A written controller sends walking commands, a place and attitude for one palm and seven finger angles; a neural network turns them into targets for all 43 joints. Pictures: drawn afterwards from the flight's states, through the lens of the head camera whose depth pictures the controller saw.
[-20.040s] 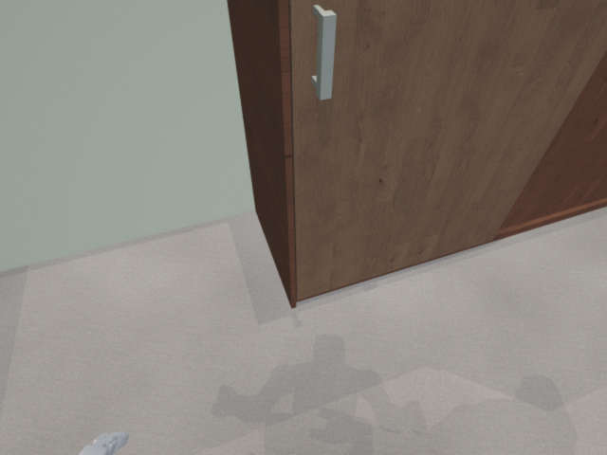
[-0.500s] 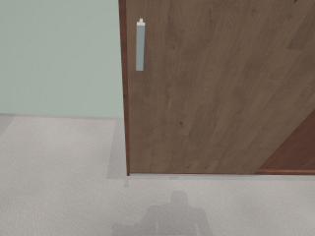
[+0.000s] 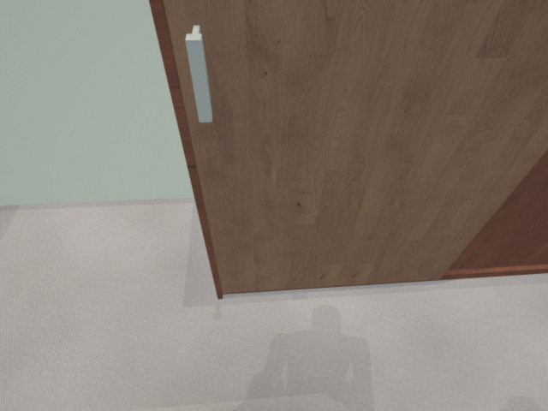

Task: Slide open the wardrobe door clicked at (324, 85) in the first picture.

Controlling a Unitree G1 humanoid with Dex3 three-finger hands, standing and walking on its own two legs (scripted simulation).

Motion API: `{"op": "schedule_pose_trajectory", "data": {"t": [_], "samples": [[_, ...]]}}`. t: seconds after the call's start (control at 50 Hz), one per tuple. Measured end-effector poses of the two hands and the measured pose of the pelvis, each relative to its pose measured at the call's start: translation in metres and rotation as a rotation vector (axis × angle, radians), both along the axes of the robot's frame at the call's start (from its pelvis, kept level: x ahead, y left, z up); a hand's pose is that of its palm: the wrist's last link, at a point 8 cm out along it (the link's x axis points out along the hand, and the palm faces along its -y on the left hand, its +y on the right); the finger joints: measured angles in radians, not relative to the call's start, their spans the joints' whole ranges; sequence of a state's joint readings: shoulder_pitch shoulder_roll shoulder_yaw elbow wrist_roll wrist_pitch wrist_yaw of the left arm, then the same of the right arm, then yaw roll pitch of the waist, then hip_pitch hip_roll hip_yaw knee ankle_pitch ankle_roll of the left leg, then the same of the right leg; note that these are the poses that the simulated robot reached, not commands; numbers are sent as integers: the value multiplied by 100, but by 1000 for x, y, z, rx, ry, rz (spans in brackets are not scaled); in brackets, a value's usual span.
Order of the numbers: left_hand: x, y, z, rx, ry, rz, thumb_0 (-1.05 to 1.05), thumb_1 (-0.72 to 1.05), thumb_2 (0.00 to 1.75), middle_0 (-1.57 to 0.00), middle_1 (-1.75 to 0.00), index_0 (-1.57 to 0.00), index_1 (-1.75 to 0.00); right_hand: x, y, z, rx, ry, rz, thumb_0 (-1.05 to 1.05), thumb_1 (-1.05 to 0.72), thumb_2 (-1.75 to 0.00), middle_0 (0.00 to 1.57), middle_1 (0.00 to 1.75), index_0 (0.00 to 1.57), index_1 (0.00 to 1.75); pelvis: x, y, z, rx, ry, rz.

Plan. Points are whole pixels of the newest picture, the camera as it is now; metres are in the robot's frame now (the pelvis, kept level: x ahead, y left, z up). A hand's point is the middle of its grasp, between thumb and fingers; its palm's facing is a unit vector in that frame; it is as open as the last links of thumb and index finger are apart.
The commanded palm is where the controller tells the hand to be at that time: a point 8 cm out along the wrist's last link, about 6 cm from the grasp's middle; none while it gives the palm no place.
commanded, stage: come to a stop and stand still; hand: left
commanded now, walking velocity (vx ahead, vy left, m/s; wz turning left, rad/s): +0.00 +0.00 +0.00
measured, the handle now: (201, 75) +0.61 +0.16 +0.18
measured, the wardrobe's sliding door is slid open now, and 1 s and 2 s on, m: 0.00 0.00 0.00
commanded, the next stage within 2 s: look again from close up in 0.22 s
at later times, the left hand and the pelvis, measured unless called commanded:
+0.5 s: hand out of the picture -0.02 +0.15 -0.18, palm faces +0.04 -0.98 -0.18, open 7.4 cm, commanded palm none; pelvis +0.00 -0.01 +0.00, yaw +0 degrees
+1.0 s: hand out of the picture -0.04 +0.17 -0.17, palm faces +0.02 -0.98 -0.18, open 7.4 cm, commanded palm none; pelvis -0.02 +0.00 +0.00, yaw +0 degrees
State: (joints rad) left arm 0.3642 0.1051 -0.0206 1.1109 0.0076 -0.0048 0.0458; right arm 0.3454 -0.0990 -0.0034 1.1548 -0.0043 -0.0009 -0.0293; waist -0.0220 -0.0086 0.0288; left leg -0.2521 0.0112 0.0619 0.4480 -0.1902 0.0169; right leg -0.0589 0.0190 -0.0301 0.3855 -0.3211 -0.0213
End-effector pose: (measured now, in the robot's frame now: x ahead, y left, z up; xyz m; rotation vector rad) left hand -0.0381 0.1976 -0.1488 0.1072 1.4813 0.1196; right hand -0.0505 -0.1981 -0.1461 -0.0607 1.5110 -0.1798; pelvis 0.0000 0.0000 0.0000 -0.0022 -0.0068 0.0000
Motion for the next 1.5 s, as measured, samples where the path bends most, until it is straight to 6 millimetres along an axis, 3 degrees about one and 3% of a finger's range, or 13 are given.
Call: {"op": "schedule_pose_trajectory", "data": {"t": [0.16,0.38,0.64,0.94,1.2,1.5], "samples": [[-4,-19,0,-23,9,27,0,91,90,-20,-30,-20,-29,34,-16,-1,-34,-46,41,2,-92,-90,20,30,20,30,5,-5,0,3,-5,2],[8,-8,0,8,-42,16,0,90,90,-20,-30,-20,-29,61,-33,3,-68,-129,62,1,-92,-90,20,30,20,30,2,-8,1,7,-23,1],[8,13,6,51,-68,3,0,91,90,-20,-30,-20,-29,44,-27,1,-43,-110,72,1,-92,-90,20,30,20,30,-8,-4,2,6,-30,3],[-3,18,5,38,-47,1,0,90,90,-20,-30,-20,-29,23,-15,1,-30,-72,64,0,-90,-90,20,30,20,30,-15,3,2,1,-25,3],[-2,28,4,40,-44,0,0,90,90,-20,-30,-20,-29,32,-14,3,-47,-96,73,0,-90,-90,20,30,20,30,-16,11,2,2,-16,4],[13,49,8,80,-78,-6,0,90,90,-20,-30,-20,-29,56,-22,6,-72,-147,100,0,-90,-90,20,30,20,30,-12,14,3,6,-14,12]]}}
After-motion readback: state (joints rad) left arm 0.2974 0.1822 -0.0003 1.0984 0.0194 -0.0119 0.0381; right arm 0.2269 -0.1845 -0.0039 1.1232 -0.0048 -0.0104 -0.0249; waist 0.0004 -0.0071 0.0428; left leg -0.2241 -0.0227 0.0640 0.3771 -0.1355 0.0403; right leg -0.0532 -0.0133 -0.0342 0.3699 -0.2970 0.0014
